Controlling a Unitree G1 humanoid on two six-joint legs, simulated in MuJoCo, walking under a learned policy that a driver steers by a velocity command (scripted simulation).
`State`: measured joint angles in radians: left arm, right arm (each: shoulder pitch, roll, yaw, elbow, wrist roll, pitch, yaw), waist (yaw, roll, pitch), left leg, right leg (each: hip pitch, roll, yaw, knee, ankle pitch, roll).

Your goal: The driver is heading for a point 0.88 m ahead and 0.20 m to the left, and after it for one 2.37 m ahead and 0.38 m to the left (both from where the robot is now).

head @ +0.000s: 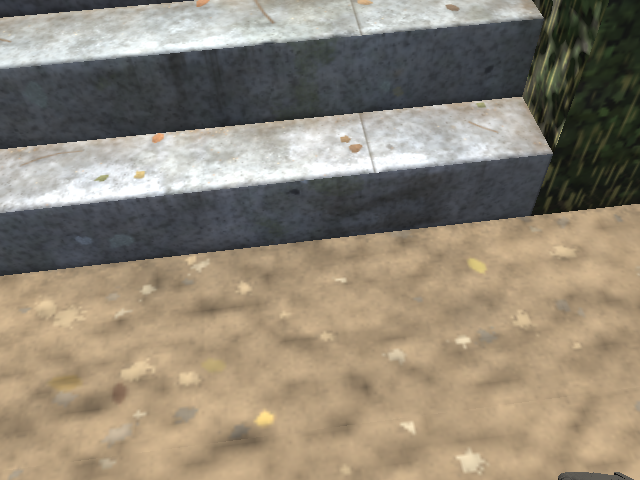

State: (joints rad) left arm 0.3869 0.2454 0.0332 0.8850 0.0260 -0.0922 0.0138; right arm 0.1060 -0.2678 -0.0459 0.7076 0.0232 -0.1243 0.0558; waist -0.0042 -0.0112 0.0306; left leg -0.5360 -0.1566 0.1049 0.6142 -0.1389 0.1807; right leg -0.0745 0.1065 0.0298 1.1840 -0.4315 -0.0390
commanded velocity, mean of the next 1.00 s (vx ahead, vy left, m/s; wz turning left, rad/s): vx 0.93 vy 0.00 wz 0.54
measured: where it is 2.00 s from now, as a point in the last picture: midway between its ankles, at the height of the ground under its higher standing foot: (180, 190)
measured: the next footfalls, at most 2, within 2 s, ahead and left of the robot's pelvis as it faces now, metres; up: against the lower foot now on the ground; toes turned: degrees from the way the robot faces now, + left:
right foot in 0.36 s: +0.57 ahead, -0.12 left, +0.00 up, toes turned +28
left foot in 0.80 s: +0.77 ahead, +0.33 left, +0.00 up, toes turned +42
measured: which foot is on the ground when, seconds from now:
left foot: down 0.00-0.34, up 0.36-0.78, down 0.80-1.00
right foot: up 0.00-0.34, down 0.36-0.82, up 0.84-1.00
